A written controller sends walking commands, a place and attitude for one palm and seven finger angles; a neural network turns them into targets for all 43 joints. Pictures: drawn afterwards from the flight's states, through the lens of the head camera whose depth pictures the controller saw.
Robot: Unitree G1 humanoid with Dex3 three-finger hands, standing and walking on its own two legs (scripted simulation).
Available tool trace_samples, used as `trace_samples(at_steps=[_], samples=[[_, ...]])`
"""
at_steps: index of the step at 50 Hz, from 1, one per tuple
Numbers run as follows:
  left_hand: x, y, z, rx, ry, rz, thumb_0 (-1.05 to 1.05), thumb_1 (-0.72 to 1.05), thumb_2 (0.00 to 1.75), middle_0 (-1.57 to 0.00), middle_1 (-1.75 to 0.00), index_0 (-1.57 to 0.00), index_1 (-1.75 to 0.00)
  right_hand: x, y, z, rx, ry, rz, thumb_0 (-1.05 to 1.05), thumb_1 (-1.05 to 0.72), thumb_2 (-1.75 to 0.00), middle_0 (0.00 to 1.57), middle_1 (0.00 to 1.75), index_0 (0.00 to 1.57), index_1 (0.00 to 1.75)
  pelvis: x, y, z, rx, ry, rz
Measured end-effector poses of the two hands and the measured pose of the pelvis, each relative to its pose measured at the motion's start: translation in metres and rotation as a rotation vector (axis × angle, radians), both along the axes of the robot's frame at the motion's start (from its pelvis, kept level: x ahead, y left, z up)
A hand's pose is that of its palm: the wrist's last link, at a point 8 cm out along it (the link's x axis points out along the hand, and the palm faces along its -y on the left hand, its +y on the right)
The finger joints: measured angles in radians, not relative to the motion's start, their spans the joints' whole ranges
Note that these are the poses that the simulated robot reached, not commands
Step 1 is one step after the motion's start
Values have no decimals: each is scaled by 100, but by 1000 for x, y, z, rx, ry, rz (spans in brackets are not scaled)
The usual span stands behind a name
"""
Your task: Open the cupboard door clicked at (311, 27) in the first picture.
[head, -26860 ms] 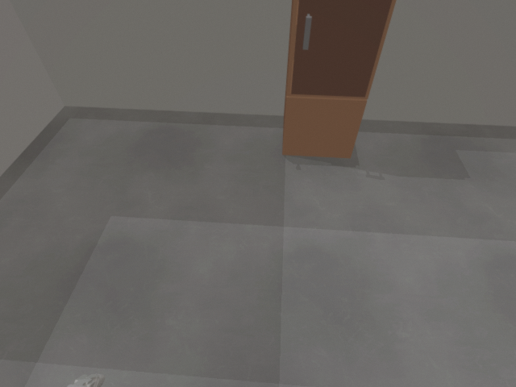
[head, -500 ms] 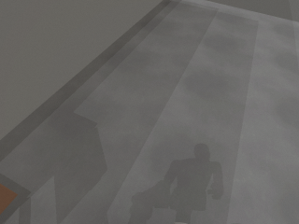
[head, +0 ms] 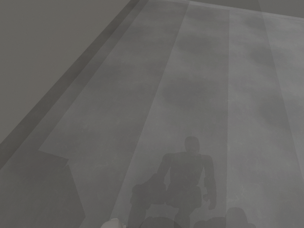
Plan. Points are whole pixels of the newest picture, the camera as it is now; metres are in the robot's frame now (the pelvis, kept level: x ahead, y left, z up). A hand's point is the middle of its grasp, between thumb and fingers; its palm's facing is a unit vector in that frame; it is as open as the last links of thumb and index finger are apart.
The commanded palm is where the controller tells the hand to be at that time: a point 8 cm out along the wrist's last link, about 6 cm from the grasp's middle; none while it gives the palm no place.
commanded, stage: walk to a spot facing it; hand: left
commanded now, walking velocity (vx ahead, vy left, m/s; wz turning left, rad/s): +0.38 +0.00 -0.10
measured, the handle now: out of the picture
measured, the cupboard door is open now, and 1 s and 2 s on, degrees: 46 46 46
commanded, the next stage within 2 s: turn to face it in 0.54 s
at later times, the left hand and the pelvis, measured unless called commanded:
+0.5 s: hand (116, 166) +0.34 +0.14 -0.17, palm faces -0.03 -0.98 -0.20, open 7.3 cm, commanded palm none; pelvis +0.23 -0.04 -0.01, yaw -3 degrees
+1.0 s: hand (121, 138) +0.46 +0.14 -0.17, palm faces +0.19 -0.96 -0.22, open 7.3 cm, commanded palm none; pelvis +0.40 -0.07 -0.01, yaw +8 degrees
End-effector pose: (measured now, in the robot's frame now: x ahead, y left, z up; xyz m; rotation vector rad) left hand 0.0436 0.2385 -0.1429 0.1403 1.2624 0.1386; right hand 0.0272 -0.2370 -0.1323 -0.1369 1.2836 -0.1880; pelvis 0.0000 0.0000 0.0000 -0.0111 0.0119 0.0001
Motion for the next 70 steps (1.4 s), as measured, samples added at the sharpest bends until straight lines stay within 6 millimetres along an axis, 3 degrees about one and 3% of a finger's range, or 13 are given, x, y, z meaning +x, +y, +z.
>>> trace_samples(at_steps=[4,7,15,20,24,33,39,45,50,53,60,67,70], samples=[[5,15,-17,-14,95,23,-1,93,90,-20,-30,-20,-30,74,12,-4,-19,-121,36,0,-91,-90,19,30,20,30,43,14,-13,-20,-8,-24],[24,21,-19,-7,146,4,0,93,90,-20,-30,-20,-30,101,19,-4,-24,-154,25,0,-91,-90,20,30,20,30,69,16,-14,0,-10,-42],[151,0,7,-16,14,-46,1,92,90,-20,-30,-20,-30,97,11,-2,6,50,-36,0,-94,-90,20,30,20,30,140,4,3,15,2,-56],[242,-30,7,1,-74,-111,0,91,90,-20,-30,-20,-30,93,-7,-17,50,190,-102,0,-92,-90,20,30,20,30,191,-23,-7,30,-12,-65],[283,-49,2,19,-129,-89,0,91,90,-20,-30,-20,-30,118,-27,-30,63,263,-111,0,-92,-90,20,30,20,30,226,-41,-17,23,-28,-51],[291,-57,5,13,28,-6,-1,94,90,-20,-30,-20,-30,297,-48,-3,28,16,-31,1,-92,-90,19,30,19,30,305,-54,3,16,-6,-22],[296,-53,-19,-25,142,65,0,92,90,-20,-30,-20,-30,408,-36,-8,-1,-121,71,0,-91,-90,19,30,20,30,361,-41,-14,-16,-20,4],[345,-50,-17,0,95,121,0,92,90,-20,-30,-20,-30,448,-34,-12,-6,-89,143,0,-91,-90,20,30,20,30,388,-49,-13,5,-8,73],[397,-56,2,42,-46,157,0,91,90,-20,-30,-20,-30,469,-55,-18,2,-24,190,0,-92,-90,20,30,20,30,405,-67,-11,3,3,143],[414,-61,5,86,-108,175,0,91,90,-20,-30,-20,-30,490,-73,-26,8,-8,208,0,-92,-90,20,30,20,30,418,-83,-18,31,12,183],[409,-74,18,92,-80,263,0,91,90,-20,-30,-20,-30,560,-86,-4,-17,-36,302,1,-92,-90,20,30,20,30,446,-93,-2,57,9,292],[376,-72,-4,50,2,366,0,91,90,-20,-30,-20,-30,639,-52,6,-37,-152,462,1,-91,-90,19,30,20,30,464,-82,-12,42,13,374],[366,-64,-15,54,42,407,0,91,90,-20,-30,-20,-30,657,-39,4,-46,-196,514,0,-91,-90,19,30,20,30,467,-81,-20,30,13,412]])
